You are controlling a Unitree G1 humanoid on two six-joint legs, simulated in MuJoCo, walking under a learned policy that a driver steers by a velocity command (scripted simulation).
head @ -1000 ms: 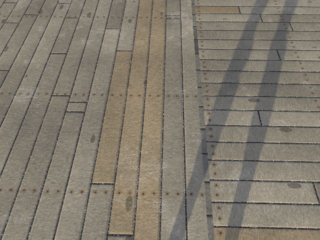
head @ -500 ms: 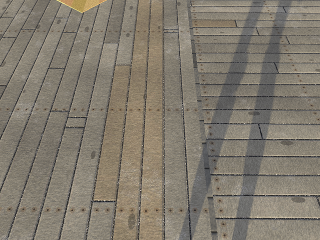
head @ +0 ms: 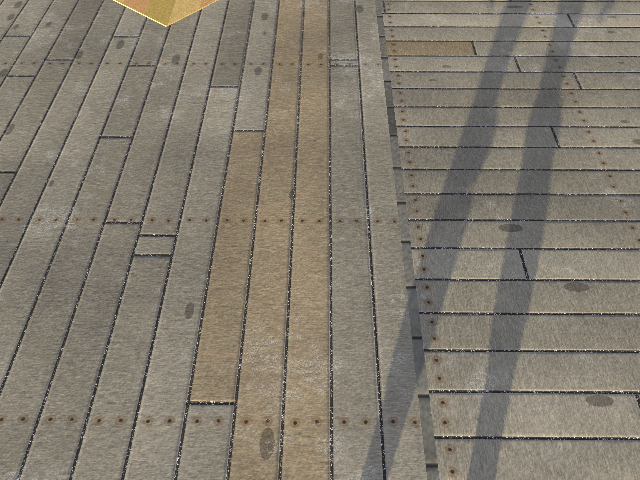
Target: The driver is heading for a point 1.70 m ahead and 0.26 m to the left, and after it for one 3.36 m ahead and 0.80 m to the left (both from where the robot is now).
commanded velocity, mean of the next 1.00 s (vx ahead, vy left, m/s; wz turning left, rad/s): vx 0.19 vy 0.00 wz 0.00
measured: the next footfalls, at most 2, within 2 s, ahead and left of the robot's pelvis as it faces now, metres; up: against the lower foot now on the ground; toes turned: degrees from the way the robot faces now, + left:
left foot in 1.14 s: +0.47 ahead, +0.11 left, +0.00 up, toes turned +3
right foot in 1.70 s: +0.78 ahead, -0.13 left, +0.00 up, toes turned -3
